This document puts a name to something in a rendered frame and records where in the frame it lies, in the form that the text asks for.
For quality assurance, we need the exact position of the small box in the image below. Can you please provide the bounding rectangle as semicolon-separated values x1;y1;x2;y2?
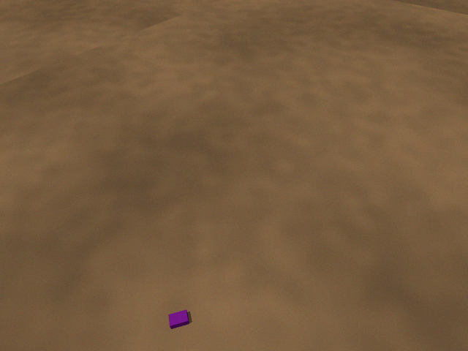
168;310;189;329

